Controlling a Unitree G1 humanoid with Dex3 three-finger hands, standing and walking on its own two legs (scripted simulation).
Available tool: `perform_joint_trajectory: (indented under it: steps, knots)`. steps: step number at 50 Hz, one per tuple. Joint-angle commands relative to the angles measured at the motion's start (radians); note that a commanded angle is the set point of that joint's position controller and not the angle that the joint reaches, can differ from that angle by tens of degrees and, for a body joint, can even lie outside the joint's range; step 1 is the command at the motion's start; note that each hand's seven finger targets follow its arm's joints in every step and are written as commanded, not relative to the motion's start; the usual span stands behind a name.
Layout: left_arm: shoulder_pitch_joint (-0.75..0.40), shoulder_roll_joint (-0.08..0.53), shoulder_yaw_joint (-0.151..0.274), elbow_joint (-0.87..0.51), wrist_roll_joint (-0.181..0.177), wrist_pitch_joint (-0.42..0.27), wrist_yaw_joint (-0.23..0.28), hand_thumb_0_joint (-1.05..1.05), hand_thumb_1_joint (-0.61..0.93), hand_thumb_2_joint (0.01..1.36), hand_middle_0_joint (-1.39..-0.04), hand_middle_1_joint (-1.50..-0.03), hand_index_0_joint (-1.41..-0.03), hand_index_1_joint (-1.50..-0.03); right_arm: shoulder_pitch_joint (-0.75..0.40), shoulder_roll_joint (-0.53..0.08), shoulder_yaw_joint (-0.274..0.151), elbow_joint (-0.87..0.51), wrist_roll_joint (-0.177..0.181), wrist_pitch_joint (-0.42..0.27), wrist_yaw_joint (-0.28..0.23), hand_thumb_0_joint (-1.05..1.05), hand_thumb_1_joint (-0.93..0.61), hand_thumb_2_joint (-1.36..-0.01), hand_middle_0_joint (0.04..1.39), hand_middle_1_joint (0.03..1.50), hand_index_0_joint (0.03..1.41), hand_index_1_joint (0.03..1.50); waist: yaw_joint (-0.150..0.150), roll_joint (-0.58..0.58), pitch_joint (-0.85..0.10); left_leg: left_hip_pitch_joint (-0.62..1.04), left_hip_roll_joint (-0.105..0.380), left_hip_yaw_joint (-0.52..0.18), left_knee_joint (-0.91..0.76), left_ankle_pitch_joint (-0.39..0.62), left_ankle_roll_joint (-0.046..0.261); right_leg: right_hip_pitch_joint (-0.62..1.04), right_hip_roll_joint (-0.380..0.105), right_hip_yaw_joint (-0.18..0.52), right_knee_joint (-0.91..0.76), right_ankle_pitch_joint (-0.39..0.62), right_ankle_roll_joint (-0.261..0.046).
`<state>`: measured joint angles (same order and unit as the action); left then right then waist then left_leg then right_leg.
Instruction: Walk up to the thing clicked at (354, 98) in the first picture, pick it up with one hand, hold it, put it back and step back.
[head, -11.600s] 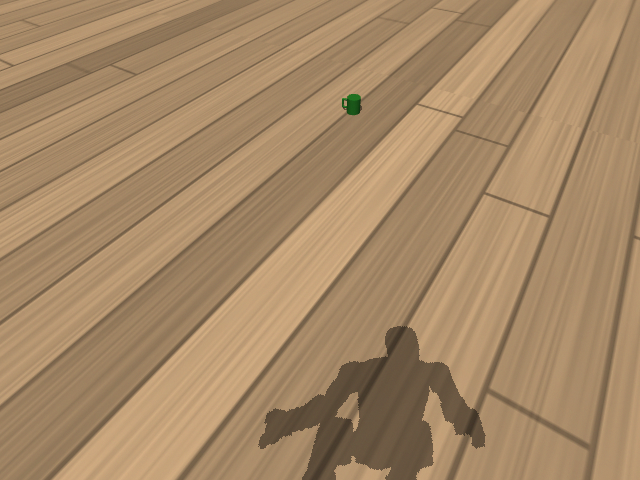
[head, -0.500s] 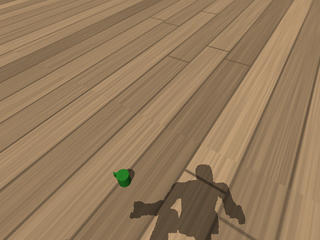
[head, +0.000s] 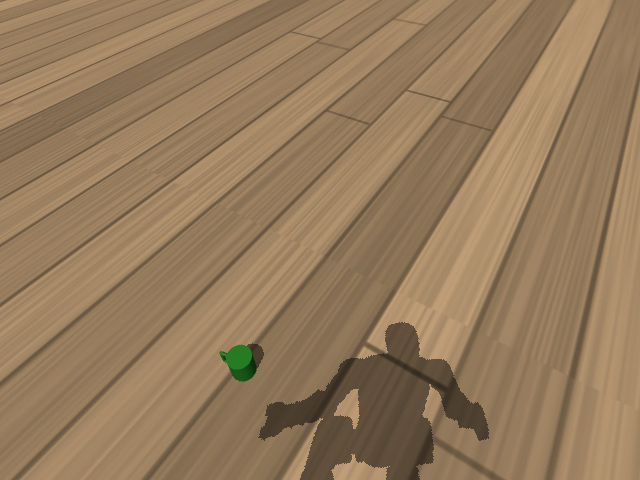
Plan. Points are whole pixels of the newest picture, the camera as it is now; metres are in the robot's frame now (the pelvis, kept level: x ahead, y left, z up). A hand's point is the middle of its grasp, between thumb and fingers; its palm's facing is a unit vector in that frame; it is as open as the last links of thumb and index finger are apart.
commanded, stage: walk up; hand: left
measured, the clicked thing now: (237, 361) +0.58 +0.33 -0.73
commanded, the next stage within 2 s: stand in 0.32 s
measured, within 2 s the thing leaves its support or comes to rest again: neither
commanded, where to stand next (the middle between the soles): +0.14 +0.01 m, yaw +0 degrees
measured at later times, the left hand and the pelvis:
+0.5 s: hand out of the picture +0.10 +0.25 -0.15, palm faces -0.03 -0.94 -0.34, open 7.3 cm; pelvis +0.00 +0.00 +0.00, yaw +0 degrees
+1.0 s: hand out of the picture +0.04 +0.25 -0.15, palm faces -0.02 -0.94 -0.34, open 7.3 cm; pelvis -0.01 +0.00 +0.00, yaw +1 degrees
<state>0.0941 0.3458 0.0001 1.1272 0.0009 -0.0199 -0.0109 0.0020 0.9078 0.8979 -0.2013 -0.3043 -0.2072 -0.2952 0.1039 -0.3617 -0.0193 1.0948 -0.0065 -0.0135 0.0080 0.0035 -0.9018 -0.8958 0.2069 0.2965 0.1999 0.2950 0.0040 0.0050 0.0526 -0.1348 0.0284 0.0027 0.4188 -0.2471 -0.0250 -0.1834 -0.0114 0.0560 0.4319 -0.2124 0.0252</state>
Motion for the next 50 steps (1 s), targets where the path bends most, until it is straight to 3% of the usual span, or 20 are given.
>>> perform_joint_trajectory:
  steps: [1, 13, 15, 16, 22, 27, 32, 37, 44, 47, 50]
  knots:
    - [-0.049, 0.213, 0.042, -0.053, 0.002, -0.024, 0.019, 0.0, 0.9, 0.9, -0.2, -0.3, -0.2, -0.3, -0.036, -0.209, -0.044, -0.049, 0.0, -0.021, -0.012, 0.0, -0.9, -0.9, 0.2, 0.3, 0.2, 0.3, -0.008, -0.01, -0.105, 0.03, 0.091, -0.054, -0.078, 0.185, 0.062, 0.058, -0.097, 0.066, -0.071, 0.238, -0.049]
    - [-0.085, 0.209, 0.046, -0.045, 0.007, -0.023, 0.022, 0.0, 0.9, 0.9, -0.2, -0.3, -0.2, -0.3, -0.056, -0.196, -0.042, -0.032, -0.001, -0.015, -0.01, 0.0, -0.9, -0.9, 0.2, 0.3, 0.2, 0.3, -0.012, -0.024, -0.095, 0.047, 0.088, -0.038, -0.105, 0.167, 0.049, 0.067, -0.097, 0.071, -0.099, 0.236, -0.045]
    - [-0.08, 0.21, 0.048, -0.045, 0.007, -0.023, 0.023, 0.0, 0.9, 0.9, -0.2, -0.3, -0.2, -0.3, -0.057, -0.197, -0.044, -0.033, -0.002, -0.016, -0.011, 0.0, -0.9, -0.9, 0.2, 0.3, 0.2, 0.3, -0.012, -0.018, -0.102, 0.057, 0.088, -0.034, -0.1, 0.185, 0.049, 0.063, -0.093, 0.069, -0.097, 0.244, -0.047]
    - [-0.087, 0.222, 0.046, -0.045, 0.003, -0.023, 0.023, 0.0, 0.9, 0.9, -0.2, -0.3, -0.2, -0.3, -0.077, -0.198, -0.036, -0.04, -0.001, -0.017, -0.011, 0.0, -0.9, -0.9, 0.2, 0.3, 0.2, 0.3, -0.013, -0.015, -0.081, 0.034, 0.106, -0.071, -0.11, 0.277, 0.043, 0.08, -0.101, 0.068, -0.093, 0.328, -0.037]
    - [-0.067, 0.214, 0.048, -0.041, 0.001, -0.017, 0.023, 0.0, 0.9, 0.9, -0.2, -0.3, -0.2, -0.3, -0.069, -0.205, -0.036, -0.031, 0.001, -0.02, -0.015, 0.0, -0.9, -0.9, 0.2, 0.3, 0.2, 0.3, -0.008, 0.002, -0.146, 0.081, 0.11, -0.065, -0.11, 0.339, 0.039, 0.128, -0.106, 0.053, -0.087, 0.362, -0.037]
    - [-0.083, 0.226, 0.045, -0.042, 0.005, -0.013, 0.023, 0.0, 0.9, 0.9, -0.2, -0.3, -0.2, -0.3, -0.067, -0.198, -0.031, -0.024, 0.001, -0.013, -0.015, 0.0, -0.9, -0.9, 0.2, 0.3, 0.2, 0.3, -0.015, -0.008, -0.114, 0.057, 0.105, -0.064, -0.13, 0.237, 0.037, 0.109, -0.105, 0.058, -0.112, 0.28, -0.038]
    - [-0.064, 0.221, 0.042, -0.037, 0.009, -0.009, 0.02, 0.0, 0.9, 0.9, -0.2, -0.3, -0.2, -0.3, -0.076, -0.202, -0.03, -0.021, -0.003, -0.008, -0.011, 0.0, -0.9, -0.9, 0.2, 0.3, 0.2, 0.3, -0.008, 0.008, -0.064, 0.02, 0.098, -0.076, -0.16, 0.07, 0.039, 0.057, -0.096, 0.061, -0.152, 0.116, -0.034]
    - [-0.054, 0.225, 0.041, -0.039, 0.007, -0.013, 0.017, 0.0, 0.9, 0.9, -0.2, -0.3, -0.2, -0.3, -0.051, -0.203, -0.031, -0.017, -0.003, -0.013, -0.008, 0.0, -0.9, -0.9, 0.2, 0.3, 0.2, 0.3, -0.014, 0.004, -0.071, 0.018, 0.1, -0.079, -0.163, 0.1, 0.038, 0.063, -0.099, 0.065, -0.149, 0.149, -0.036]
    - [-0.031, 0.233, 0.042, -0.038, 0.01, -0.011, 0.014, 0.0, 0.9, 0.9, -0.2, -0.3, -0.2, -0.3, -0.049, -0.2, -0.034, -0.018, -0.003, -0.009, -0.003, 0.0, -0.9, -0.9, 0.2, 0.3, 0.2, 0.3, -0.008, -0.014, -0.041, 0.009, 0.09, -0.088, -0.162, -0.013, 0.043, 0.012, -0.094, 0.074, -0.174, -0.002, -0.037]
    - [-0.03, 0.236, 0.043, -0.044, 0.01, -0.015, 0.015, 0.0, 0.9, 0.9, -0.2, -0.3, -0.2, -0.3, -0.036, -0.205, -0.036, -0.016, -0.003, -0.01, -0.003, 0.0, -0.9, -0.9, 0.2, 0.3, 0.2, 0.3, -0.013, -0.016, -0.057, 0.027, 0.093, -0.088, -0.148, 0.032, 0.045, 0.012, -0.101, 0.081, -0.171, 0.029, -0.04]
    - [-0.026, 0.23, 0.041, -0.052, 0.007, -0.018, 0.016, 0.0, 0.9, 0.9, -0.2, -0.3, -0.2, -0.3, -0.038, -0.208, -0.036, -0.019, -0.004, -0.013, -0.005, 0.0, -0.9, -0.9, 0.2, 0.3, 0.2, 0.3, -0.014, -0.007, -0.09, 0.035, 0.099, -0.086, -0.136, 0.112, 0.044, 0.047, -0.106, 0.075, -0.147, 0.155, -0.042]
